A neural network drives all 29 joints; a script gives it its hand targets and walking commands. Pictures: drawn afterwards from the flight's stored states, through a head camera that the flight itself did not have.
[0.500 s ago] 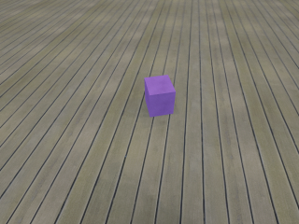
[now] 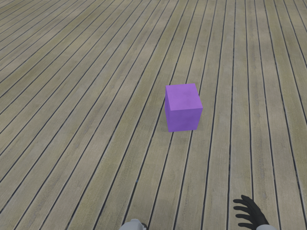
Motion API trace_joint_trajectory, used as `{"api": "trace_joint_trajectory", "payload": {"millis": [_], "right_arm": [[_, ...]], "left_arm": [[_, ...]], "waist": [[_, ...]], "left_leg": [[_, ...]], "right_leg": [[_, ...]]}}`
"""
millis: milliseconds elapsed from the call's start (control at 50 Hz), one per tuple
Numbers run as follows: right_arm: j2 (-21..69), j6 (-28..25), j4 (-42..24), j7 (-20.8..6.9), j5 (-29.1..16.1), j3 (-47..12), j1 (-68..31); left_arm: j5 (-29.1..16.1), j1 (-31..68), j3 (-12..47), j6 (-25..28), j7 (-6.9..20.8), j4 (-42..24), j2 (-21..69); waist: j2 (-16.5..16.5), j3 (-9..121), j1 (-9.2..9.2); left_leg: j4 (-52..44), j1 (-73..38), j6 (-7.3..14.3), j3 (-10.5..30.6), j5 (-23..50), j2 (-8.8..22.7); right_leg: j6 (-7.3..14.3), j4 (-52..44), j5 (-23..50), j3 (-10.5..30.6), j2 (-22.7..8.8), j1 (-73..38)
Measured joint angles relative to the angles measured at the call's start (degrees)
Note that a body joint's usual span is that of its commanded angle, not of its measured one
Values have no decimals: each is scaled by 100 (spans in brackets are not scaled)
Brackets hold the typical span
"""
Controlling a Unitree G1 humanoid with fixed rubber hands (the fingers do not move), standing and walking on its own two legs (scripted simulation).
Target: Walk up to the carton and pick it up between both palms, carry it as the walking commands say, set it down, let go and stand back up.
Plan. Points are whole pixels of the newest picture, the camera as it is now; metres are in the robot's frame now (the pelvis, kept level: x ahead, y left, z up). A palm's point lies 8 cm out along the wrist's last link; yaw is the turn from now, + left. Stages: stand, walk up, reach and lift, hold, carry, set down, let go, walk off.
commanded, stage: walk up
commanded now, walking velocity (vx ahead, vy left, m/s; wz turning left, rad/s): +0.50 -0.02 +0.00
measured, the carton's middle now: (181, 108) +1.02 -0.07 -0.63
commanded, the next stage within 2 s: none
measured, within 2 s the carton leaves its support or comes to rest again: neither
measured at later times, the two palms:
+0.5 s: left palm (109, 153) +0.37 +0.22 -0.13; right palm (273, 225) +0.20 -0.28 -0.13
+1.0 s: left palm (108, 132) +0.46 +0.25 -0.14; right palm (241, 115) +0.56 -0.25 -0.10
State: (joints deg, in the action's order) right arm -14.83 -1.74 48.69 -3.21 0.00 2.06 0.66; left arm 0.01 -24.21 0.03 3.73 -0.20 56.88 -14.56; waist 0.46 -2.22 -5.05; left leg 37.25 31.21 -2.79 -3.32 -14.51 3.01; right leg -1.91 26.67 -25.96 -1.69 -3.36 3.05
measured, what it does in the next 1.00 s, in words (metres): walks ahead: left foot, then right foot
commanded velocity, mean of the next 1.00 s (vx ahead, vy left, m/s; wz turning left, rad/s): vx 0.43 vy -0.06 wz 0.00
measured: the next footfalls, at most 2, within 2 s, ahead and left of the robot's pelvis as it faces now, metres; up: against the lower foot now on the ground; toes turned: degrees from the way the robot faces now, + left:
left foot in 0.02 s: +0.15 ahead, +0.12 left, +0.00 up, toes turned +4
right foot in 0.50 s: +0.40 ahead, -0.17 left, +0.00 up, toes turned -3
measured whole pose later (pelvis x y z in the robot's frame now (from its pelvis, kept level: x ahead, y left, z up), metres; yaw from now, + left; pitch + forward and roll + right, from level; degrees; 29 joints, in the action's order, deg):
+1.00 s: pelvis +0.46 +0.00 +0.01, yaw +0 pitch -1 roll -1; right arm -13.1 -2.6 54.0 -1.2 0.0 1.8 8.0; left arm 0.0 -15.3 0.0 3.0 0.0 59.8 -14.8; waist -2.0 -5.0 -1.8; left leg 34.0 17.9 0.6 -3.5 -14.2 2.4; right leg -1.6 48.9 -29.4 -2.1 -3.3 12.9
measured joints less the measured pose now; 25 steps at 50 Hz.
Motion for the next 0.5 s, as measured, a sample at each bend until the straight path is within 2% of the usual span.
{"api": "trace_joint_trajectory", "payload": {"millis": [40,100,160,200,300,440,500], "right_arm": [[44,-123,8,32,0,3,78],[89,-151,67,69,0,-5,609],[91,-140,124,112,0,-6,1166],[91,-138,156,122,1,-6,1534],[92,-138,355,201,1,-6,2268],[92,-106,395,229,0,37,2658],[93,-80,413,235,1,64,2608]], "left_arm": [[0,112,-1,-1,0,7,-13],[0,424,1,1,47,-15,-16],[0,609,1,-11,124,-73,-18],[0,784,1,-79,179,-113,-18],[0,1207,1,-261,325,-212,-20],[0,1540,0,-315,437,-214,-21],[-1,1593,-1,-274,398,-235,-21]], "waist": [[-115,-116,103],[-298,-161,217],[-303,-158,431],[-288,-162,528],[-285,-163,621],[-170,-162,855],[-54,-163,864]], "left_leg": [[-21,-258,217,-16,452,-73],[-9,-784,423,-22,55,-157],[-333,-1489,444,-28,-170,-123],[-537,-1856,445,-29,-264,-83],[-903,-2489,408,-33,-497,24],[-1119,-3152,175,-40,-1008,70],[-979,-3271,74,-78,-1322,70]], "right_leg": [[0,1249,-241,15,-49,239],[-1,3350,-148,21,16,884],[0,4022,341,32,14,1323],[0,4026,599,34,10,1625],[0,3635,1188,38,7,2292],[0,1619,1360,42,-3,2320],[0,750,1514,42,-2,2225]]}}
